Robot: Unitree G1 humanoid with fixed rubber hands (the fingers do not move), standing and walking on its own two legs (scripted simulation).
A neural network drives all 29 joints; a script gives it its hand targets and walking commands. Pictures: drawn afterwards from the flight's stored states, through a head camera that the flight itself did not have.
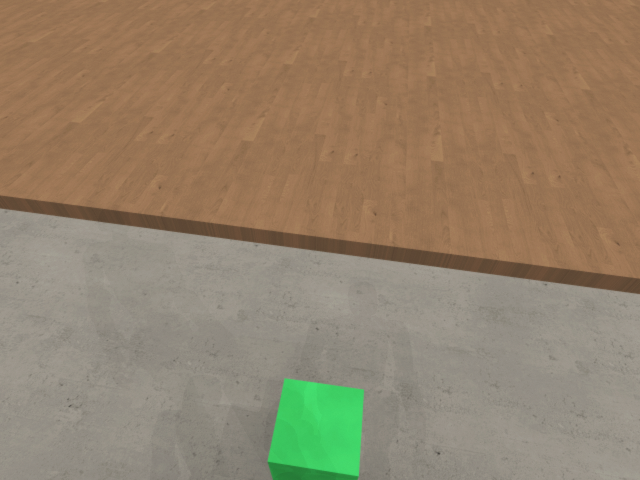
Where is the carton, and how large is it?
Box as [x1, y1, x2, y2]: [268, 378, 363, 479]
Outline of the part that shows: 285,378 268,457 268,464 273,479 357,479 363,390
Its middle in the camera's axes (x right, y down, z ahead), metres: +0.00 +0.52 +1.04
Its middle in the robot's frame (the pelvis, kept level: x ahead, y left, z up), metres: +0.38 +0.01 -0.65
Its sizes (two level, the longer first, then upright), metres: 0.210 0.200 0.250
